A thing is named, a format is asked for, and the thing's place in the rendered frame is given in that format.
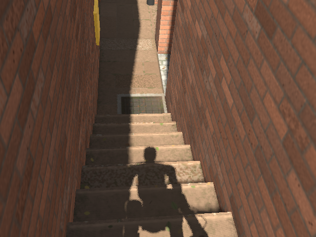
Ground stairs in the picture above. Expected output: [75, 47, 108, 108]
[66, 114, 238, 237]

